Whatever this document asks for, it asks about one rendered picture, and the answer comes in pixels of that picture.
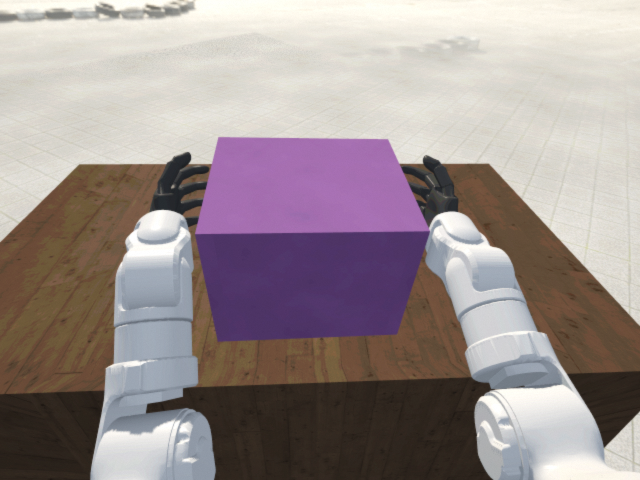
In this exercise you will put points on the carton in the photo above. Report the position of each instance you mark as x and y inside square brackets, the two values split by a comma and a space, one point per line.
[308, 238]

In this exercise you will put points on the robot left hand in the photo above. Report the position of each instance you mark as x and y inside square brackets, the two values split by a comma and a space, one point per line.
[169, 193]

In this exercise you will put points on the right robot upper arm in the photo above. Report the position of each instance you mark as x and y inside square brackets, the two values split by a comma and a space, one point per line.
[541, 432]

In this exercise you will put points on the right robot forearm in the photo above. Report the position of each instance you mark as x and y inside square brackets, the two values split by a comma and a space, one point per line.
[504, 347]

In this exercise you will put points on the pedestal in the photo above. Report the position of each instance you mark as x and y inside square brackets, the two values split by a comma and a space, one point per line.
[381, 407]

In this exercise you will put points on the left robot forearm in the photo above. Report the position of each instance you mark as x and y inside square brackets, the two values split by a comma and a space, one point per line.
[153, 309]

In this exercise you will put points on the robot right hand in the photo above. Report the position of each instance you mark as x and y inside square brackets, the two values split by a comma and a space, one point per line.
[440, 196]

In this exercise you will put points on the left robot upper arm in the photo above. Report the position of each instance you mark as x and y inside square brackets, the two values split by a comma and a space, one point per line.
[166, 445]

